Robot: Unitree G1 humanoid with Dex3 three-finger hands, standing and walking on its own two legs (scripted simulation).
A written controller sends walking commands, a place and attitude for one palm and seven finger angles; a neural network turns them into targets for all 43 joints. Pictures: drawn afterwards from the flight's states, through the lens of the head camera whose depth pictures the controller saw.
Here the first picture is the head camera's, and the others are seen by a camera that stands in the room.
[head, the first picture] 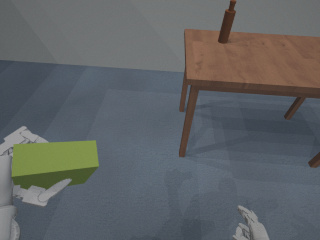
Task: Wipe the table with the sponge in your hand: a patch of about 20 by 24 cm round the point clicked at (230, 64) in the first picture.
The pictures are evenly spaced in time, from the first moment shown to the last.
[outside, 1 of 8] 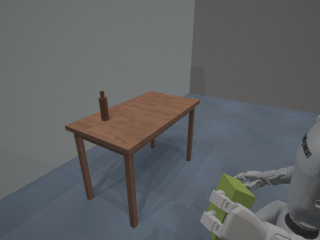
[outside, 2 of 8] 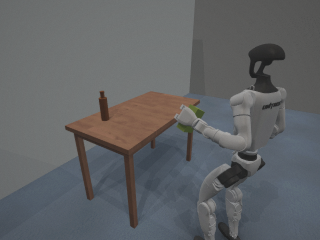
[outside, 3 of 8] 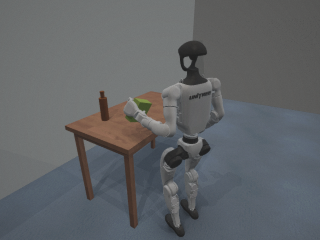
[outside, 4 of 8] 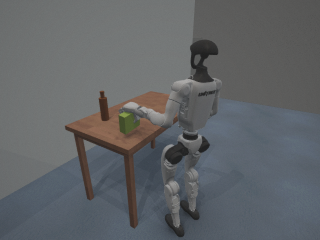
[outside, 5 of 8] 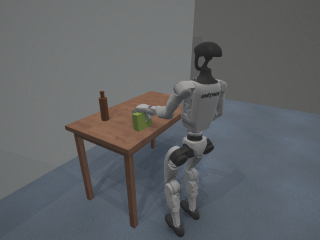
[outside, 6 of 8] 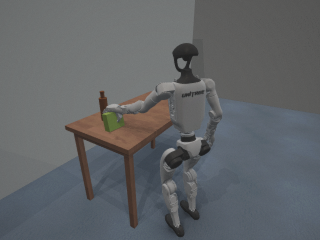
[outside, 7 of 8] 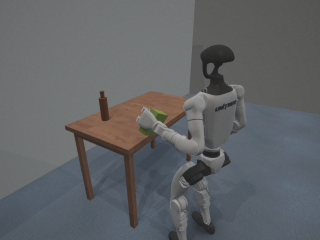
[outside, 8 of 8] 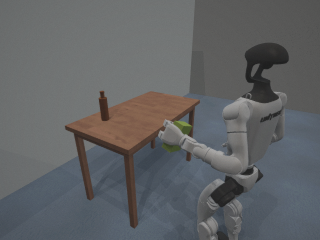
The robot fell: no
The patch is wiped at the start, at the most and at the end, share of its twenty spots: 0.00 0.95 0.95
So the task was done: yes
